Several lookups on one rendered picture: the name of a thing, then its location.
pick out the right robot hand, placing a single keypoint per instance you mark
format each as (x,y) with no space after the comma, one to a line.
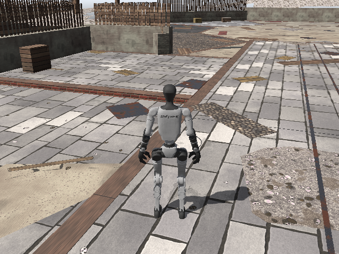
(197,156)

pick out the left robot upper arm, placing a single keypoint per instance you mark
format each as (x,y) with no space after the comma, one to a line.
(150,121)

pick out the left robot thigh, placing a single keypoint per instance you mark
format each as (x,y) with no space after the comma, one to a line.
(157,164)

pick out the right robot upper arm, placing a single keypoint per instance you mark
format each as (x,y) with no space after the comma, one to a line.
(188,120)

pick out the right robot forearm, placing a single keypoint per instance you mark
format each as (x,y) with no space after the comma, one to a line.
(194,143)

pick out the left robot hand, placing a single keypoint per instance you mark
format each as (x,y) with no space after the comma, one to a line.
(141,156)

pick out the left robot forearm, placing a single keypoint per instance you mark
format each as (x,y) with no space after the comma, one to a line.
(144,143)

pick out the robot torso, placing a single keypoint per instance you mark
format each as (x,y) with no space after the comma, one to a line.
(169,128)

